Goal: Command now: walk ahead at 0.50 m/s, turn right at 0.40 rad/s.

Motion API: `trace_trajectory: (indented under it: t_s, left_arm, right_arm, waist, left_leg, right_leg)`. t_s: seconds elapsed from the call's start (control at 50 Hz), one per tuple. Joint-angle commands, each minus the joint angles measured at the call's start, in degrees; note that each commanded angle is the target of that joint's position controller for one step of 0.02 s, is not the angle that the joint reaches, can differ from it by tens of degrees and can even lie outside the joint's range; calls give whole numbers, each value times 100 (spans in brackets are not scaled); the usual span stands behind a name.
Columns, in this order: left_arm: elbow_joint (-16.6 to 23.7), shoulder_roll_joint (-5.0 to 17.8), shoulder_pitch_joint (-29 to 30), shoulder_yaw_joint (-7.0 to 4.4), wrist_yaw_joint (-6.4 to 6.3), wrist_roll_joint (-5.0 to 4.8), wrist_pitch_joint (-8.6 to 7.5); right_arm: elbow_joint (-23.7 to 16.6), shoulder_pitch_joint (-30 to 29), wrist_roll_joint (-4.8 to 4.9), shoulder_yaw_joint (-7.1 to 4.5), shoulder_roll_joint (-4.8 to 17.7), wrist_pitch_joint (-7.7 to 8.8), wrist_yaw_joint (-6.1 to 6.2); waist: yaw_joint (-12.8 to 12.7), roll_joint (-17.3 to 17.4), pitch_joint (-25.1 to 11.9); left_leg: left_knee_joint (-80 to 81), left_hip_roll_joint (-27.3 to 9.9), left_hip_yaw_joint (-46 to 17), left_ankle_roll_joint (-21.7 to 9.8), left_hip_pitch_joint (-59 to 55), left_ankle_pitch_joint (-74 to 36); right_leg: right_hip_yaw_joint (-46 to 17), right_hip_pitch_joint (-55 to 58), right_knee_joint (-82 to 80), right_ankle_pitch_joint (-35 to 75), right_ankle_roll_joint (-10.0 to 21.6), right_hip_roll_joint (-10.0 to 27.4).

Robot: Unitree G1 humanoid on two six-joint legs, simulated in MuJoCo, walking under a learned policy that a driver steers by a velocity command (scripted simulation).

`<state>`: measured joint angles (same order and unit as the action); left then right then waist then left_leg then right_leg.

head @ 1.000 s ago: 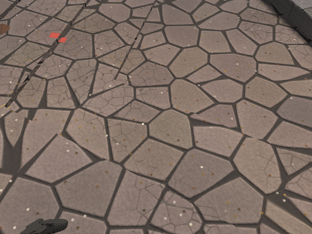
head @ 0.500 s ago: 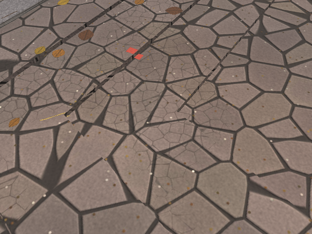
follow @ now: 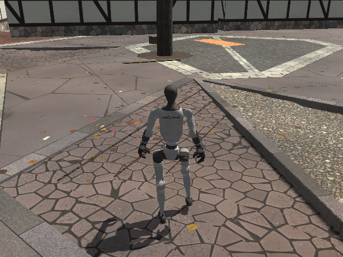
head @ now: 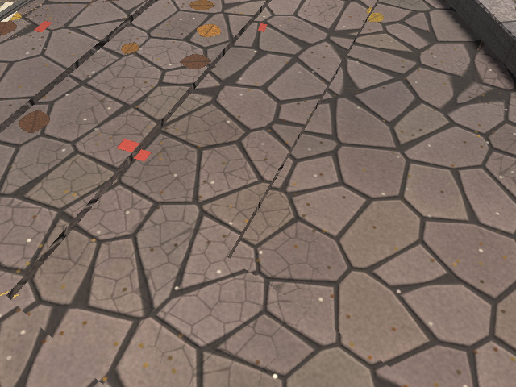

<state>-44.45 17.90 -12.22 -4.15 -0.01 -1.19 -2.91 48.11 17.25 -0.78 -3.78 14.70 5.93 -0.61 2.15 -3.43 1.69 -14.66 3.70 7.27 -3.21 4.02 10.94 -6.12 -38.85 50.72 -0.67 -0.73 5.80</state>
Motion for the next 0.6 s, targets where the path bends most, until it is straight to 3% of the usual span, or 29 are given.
trace_trajectory:
  t_s: [0.02, 0.12, 0.18, 0.22, 0.24, 0.26, 0.28, 0.3, 0.32, 0.34, 0.36, 0.38, 0.42, 0.48, 0.52, 0.54, 0.6]
  left_arm:
    - [366, 62, 123, 20, 98, 20, -72]
    - [848, 83, 933, 84, 279, 12, 8]
    - [1118, 131, 1168, 83, 378, 35, 40]
    - [1130, 323, 803, -25, 392, 55, 63]
    - [1018, 527, 260, -148, 362, 56, 84]
    - [787, 746, -620, -299, 283, 45, 98]
    - [607, 1173, -1321, -422, 169, -9, 150]
    - [822, 1654, -1074, -439, 179, -22, 83]
    - [774, 1170, -1532, -350, 226, -8, 55]
    - [710, 945, -1326, -293, 212, 2, 13]
    - [754, 778, -825, -238, 199, -2, -22]
    - [868, 571, -402, -164, 165, 18, -29]
    - [978, 590, -164, -155, 110, 106, -35]
    - [858, 702, -238, -173, -10, 55, -83]
    - [732, 624, -296, -132, -81, 57, -55]
    - [646, 635, -470, -128, -94, 69, -50]
    - [380, 715, -854, -129, -50, 54, -104]
  right_arm:
    - [-363, -484, 58, -149, 788, 121, 81]
    - [-80, 31, 160, -242, 1043, -38, 128]
    - [-16, 146, 212, -302, 1190, -206, 153]
    - [-39, 86, 238, -341, 1351, -293, 188]
    - [-50, 72, 225, -347, 1413, -329, 201]
    - [-61, -4, 228, -299, 1332, -337, 209]
    - [-169, 189, 20, -163, 952, -264, 188]
    - [-477, 645, -67, 60, 410, -50, 76]
    - [-607, -3, 190, -42, 983, 160, 16]
    - [-818, -532, 352, -40, 1026, 239, 17]
    - [-841, -688, 266, -13, 958, 244, 60]
    - [-787, -726, 108, -44, 1003, 199, 104]
    - [-808, -483, 2, -73, 969, 72, 69]
    - [-887, -669, -15, -10, 770, 23, 47]
    - [-912, -1089, -13, 107, 505, 61, -6]
    - [-940, -1335, 8, 150, 417, 90, -49]
    - [-1082, -1763, 144, 137, 541, 101, -131]
  waist:
    - [-97, 584, 156]
    - [214, 383, 437]
    - [226, 418, 460]
    - [-27, 570, 67]
    - [-321, 606, -311]
    - [-807, 475, -717]
    - [-944, -328, -1228]
    - [-423, -1431, -2024]
    - [-1009, -438, -2538]
    - [-982, -239, -1721]
    - [-658, 358, -1017]
    - [-441, 410, -688]
    - [-154, 202, -497]
    - [-119, 178, -283]
    - [-329, 7, -150]
    - [-500, -77, -163]
    - [-735, -127, -13]
  left_leg:
    - [662, -1383, -212, -656, 693, -1441]
    - [261, -1918, -216, -615, -522, -1334]
    - [-230, -2090, -157, -475, -1082, -2158]
    - [-1060, -2010, 52, -325, -1152, -3886]
    - [-1886, -1905, 175, -227, -1071, -4522]
    - [-3184, -1667, 408, -25, -443, -4408]
    - [-5073, -1293, 431, 214, 1340, -1723]
    - [-7199, -40, -298, 612, 3634, 2512]
    - [-7301, -264, -1268, 529, 4296, 2340]
    - [-7000, -534, -1243, 385, 4648, 1957]
    - [-6342, -788, -1187, 347, 4505, 1485]
    - [-5822, -943, -1180, 384, 4116, 1199]
    - [-5388, -1019, -1175, 514, 3549, 971]
    - [-4257, -995, -1012, 713, 3482, 16]
    - [-2747, -816, -760, 715, 2844, -1249]
    - [-2313, -705, -659, 682, 2584, -1873]
    - [-1669, -622, -699, 440, 2521, -2441]
  right_leg:
    - [190, 625, -1012, 1209, 46, -3]
    - [167, -96, -1742, 805, 254, 58]
    - [487, -207, -1959, -109, 399, -77]
    - [896, 645, -1975, -710, 590, -428]
    - [1074, 1410, -1976, -841, 723, -679]
    - [1105, 2744, -2316, -374, 946, -864]
    - [-129, 4656, -1955, 554, 1302, -12]
    - [-3335, 6487, -2347, 845, 2698, 1386]
    - [-3691, 6793, -2969, 157, 2737, 1459]
    - [-2892, 6307, -3029, 65, 2398, 1194]
    - [-2254, 5277, -3117, 372, 2087, 910]
    - [-1839, 4481, -3225, 887, 1943, 720]
    - [-1658, 3628, -3462, 1504, 1933, 569]
    - [-956, 3024, -3616, 2091, 1752, 274]
    - [-256, 2584, -3656, 1836, 1408, -192]
    - [-167, 2540, -3696, 1583, 1307, -225]
    - [-359, 2959, -3886, 770, 1228, 112]
